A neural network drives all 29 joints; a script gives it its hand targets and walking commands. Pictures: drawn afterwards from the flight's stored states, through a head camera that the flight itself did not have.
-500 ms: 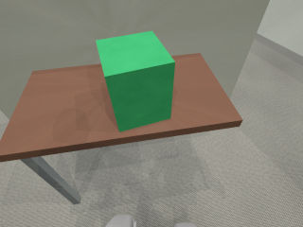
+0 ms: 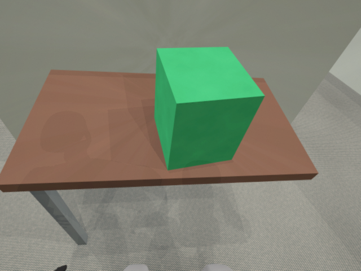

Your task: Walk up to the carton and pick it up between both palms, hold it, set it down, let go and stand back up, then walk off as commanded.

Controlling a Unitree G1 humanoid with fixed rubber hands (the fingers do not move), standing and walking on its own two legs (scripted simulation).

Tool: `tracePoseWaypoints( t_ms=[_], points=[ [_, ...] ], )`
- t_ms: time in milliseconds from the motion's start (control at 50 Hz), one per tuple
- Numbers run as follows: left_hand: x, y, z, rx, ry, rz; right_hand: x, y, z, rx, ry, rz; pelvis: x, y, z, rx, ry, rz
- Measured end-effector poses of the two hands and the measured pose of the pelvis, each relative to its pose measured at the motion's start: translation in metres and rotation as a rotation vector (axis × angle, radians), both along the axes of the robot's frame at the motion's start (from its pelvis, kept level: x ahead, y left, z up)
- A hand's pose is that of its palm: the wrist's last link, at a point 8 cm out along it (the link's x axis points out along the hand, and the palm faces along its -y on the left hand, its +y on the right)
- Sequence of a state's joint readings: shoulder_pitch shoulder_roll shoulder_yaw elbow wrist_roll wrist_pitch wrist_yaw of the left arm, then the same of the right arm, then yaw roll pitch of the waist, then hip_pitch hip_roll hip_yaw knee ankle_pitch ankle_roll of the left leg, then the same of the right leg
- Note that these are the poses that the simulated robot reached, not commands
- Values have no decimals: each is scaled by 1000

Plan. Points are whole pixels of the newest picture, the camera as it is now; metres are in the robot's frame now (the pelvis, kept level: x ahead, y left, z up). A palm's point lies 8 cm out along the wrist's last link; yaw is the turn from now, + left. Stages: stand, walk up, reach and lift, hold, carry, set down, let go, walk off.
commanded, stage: walk up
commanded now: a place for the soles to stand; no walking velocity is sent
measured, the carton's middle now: (197, 109) +0.50 -0.04 +0.06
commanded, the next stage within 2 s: reach and lift in 1.14 s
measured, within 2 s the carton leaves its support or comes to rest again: neither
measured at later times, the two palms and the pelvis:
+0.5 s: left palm out of the picture +0.11 +0.25 -0.10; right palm out of the picture +0.05 -0.35 -0.10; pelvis +0.00 -0.05 +0.00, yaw +0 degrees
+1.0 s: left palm out of the picture +0.12 +0.24 -0.10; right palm out of the picture +0.06 -0.36 -0.10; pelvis +0.01 -0.05 +0.00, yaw +1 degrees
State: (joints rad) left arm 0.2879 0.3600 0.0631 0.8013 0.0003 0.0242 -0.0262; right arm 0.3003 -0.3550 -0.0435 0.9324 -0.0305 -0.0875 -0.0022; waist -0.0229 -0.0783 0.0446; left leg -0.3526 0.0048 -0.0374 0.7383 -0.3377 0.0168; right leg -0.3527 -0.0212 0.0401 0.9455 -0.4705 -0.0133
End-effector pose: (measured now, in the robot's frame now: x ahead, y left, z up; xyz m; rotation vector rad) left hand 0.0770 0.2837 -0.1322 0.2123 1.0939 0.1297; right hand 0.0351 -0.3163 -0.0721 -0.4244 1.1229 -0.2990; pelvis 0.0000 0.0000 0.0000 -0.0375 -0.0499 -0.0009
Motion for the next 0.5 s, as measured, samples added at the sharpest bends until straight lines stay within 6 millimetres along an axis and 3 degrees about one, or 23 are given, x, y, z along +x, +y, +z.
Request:
tracePoseWaypoints(
  t_ms=[180,260,400,500],
  points=[
    [14,-20,9,58,4,-18,3,-22,-19,46,13,-17,9,-25,-4,48,19,-20],
    [21,-29,23,95,-47,-18,6,-27,-28,82,18,-6,10,-38,-2,52,0,-16],
    [33,-31,28,97,-98,-2,12,-30,-32,85,9,24,6,-43,-5,40,-10,8],
    [29,-38,27,84,-90,-2,12,-36,-31,85,-3,34,3,-49,-4,45,-16,11]
  ],
)
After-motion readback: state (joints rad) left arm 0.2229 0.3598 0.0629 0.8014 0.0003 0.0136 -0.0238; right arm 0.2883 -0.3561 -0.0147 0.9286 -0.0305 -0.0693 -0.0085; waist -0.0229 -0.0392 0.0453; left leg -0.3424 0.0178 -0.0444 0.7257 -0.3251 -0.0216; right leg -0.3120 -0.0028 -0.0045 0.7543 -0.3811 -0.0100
